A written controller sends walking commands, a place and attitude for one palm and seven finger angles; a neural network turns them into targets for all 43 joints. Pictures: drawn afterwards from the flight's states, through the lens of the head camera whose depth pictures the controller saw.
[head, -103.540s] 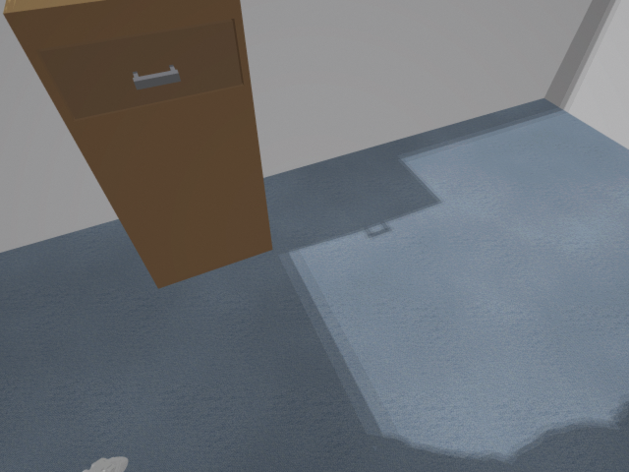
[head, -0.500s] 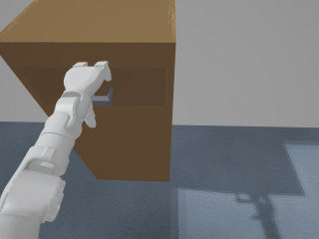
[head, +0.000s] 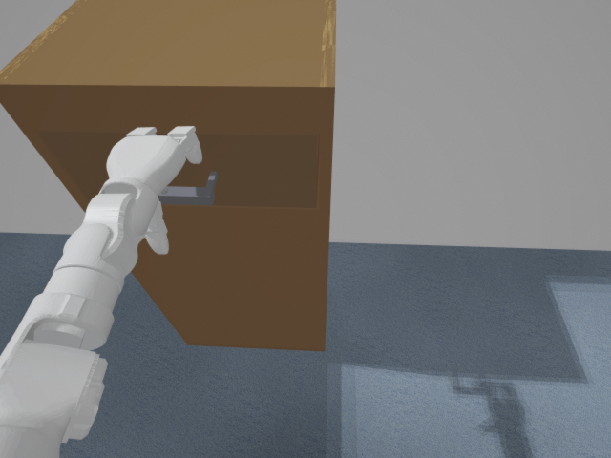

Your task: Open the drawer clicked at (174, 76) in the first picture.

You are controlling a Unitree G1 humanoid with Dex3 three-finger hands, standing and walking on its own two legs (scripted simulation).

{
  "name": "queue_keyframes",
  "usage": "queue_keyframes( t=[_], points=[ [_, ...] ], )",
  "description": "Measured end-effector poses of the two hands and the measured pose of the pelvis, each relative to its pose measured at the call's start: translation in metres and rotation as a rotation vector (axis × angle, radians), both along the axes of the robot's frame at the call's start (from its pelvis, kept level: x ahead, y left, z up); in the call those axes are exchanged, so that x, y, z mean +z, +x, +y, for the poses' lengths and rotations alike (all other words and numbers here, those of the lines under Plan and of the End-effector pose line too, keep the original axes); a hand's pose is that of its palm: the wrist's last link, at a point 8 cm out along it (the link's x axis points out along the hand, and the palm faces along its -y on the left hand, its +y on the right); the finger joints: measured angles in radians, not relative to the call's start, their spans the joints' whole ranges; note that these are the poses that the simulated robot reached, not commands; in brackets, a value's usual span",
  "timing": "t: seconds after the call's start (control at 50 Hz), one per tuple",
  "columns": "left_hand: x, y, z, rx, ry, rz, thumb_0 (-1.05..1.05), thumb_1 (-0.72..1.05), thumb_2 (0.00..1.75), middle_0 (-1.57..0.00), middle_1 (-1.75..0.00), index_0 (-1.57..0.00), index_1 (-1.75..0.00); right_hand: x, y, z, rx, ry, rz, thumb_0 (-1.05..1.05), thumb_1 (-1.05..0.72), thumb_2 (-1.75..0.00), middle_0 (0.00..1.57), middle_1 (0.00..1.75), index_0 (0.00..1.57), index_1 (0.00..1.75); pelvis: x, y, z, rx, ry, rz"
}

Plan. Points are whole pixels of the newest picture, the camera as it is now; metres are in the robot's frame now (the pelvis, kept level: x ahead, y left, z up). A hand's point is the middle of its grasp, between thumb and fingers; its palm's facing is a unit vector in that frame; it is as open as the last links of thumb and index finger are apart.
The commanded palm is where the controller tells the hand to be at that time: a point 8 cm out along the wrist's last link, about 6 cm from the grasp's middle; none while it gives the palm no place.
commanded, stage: re-aim the fingers above the handle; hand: left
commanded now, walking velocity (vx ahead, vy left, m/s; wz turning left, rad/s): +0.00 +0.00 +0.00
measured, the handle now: (184, 186) +0.51 +0.20 +0.05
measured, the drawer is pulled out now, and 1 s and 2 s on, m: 0.00 0.00 0.00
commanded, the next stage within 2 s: lower the fingers behind the handle in 0.34 s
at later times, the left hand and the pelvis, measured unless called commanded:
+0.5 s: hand (168, 184) +0.46 +0.20 +0.10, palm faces -0.02 -0.04 -1.00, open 13.7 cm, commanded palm +0.43 +0.21 +0.16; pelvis +0.00 +0.01 +0.00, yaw -1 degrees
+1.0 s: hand (169, 202) +0.46 +0.21 +0.07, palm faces -0.04 -0.04 -1.00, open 13.8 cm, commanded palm +0.43 +0.22 +0.13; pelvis +0.00 +0.01 -0.01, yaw -1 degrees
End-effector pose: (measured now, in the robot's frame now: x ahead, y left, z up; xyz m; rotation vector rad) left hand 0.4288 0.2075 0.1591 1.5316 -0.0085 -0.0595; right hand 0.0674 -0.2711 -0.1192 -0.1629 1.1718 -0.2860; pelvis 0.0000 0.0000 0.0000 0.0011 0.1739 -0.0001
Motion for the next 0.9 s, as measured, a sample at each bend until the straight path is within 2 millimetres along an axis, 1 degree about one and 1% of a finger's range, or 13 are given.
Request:
queue_keyframes(
  t=[0.08, 0.2, 0.36, 0.5, 0.6, 0.74, 0.9],
  points=[
    [-0.003, 0.001, -0.005, -0.013, -0.005, -0.009, 0.00, -0.49, 0.30, -0.32, -1.20, -0.32, -1.21, -0.001, 0.005, 0.002, 0.010, 0.003, -0.001, 0.01, -0.91, -0.90, 0.20, 0.29, 0.20, 0.30, -0.001, 0.000, 0.001, 0.004, 0.000, 0.000],
    [-0.001, 0.012, -0.005, 0.012, 0.003, -0.019, 0.00, -0.49, 0.30, -0.32, -1.20, -0.33, -1.21, -0.002, 0.010, 0.009, 0.007, 0.017, -0.022, 0.01, -0.91, -0.90, 0.20, 0.29, 0.20, 0.30, -0.001, 0.000, 0.003, -0.002, 0.000, 0.011],
    [0.000, 0.013, -0.004, 0.025, 0.002, -0.002, 0.00, -0.49, 0.30, -0.34, -1.21, -0.35, -1.23, -0.005, 0.007, 0.018, 0.003, 0.044, -0.013, 0.01, -0.91, -0.90, 0.20, 0.29, 0.20, 0.30, -0.001, 0.002, 0.005, -0.008, 0.001, 0.011],
    [0.000, 0.010, -0.003, 0.008, -0.004, -0.009, 0.00, -0.49, 0.30, -0.33, -1.20, -0.33, -1.21, -0.005, 0.002, 0.017, -0.002, 0.038, 0.002, 0.01, -0.90, -0.90, 0.20, 0.30, 0.20, 0.30, -0.001, 0.002, 0.006, -0.009, 0.000, 0.009],
    [-0.009, 0.007, 0.002, 0.019, -0.006, 0.008, 0.00, -0.49, 0.30, -0.32, -1.20, -0.32, -1.21, -0.004, 0.001, 0.015, -0.001, 0.029, 0.006, 0.01, -0.90, -0.90, 0.20, 0.30, 0.20, 0.30, -0.001, 0.001, 0.006, -0.009, 0.000, 0.011],
    [-0.022, 0.002, 0.003, 0.002, -0.009, 0.012, 0.00, -0.49, 0.30, -0.32, -1.20, -0.32, -1.21, -0.002, 0.000, 0.011, 0.001, 0.010, 0.006, 0.01, -0.91, -0.90, 0.20, 0.29, 0.20, 0.30, -0.003, -0.001, 0.007, -0.005, -0.003, 0.017],
    [-0.033, 0.007, 0.006, 0.022, -0.002, 0.011, 0.00, -0.49, 0.30, -0.32, -1.20, -0.32, -1.20, -0.004, -0.007, 0.011, -0.003, 0.001, 0.018, 0.01, -0.91, -0.90, 0.20, 0.29, 0.20, 0.30, -0.006, -0.004, 0.007, -0.003, -0.006, 0.037]
  ],
)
